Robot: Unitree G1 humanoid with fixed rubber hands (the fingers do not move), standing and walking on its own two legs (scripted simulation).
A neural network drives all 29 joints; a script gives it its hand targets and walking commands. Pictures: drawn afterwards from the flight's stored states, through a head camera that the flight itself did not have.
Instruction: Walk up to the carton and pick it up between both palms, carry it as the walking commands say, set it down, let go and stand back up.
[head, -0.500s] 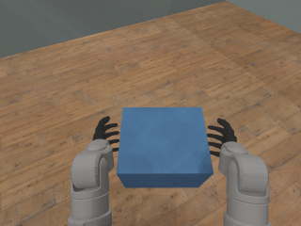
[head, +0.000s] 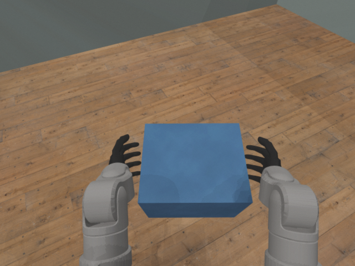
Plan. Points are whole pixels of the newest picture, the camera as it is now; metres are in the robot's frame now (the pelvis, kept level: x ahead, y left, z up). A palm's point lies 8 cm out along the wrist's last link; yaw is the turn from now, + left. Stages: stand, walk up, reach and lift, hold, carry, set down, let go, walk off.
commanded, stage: carry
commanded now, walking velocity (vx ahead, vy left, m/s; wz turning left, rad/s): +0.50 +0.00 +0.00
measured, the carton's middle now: (191, 172) +0.33 +0.01 +0.00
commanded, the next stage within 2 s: none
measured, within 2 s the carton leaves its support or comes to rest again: neither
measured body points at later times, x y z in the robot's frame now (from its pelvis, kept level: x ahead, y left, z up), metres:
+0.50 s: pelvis +0.32 +0.00 -0.01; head +0.34 +0.02 +0.44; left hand +0.61 +0.17 +0.07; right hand +0.62 -0.14 +0.08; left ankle +0.34 +0.10 -0.75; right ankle +0.22 -0.14 -0.72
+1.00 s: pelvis +0.55 -0.01 -0.01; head +0.59 +0.00 +0.44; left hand +0.84 +0.16 +0.07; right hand +0.85 -0.15 +0.07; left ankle +0.51 +0.10 -0.75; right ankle +0.50 -0.13 -0.74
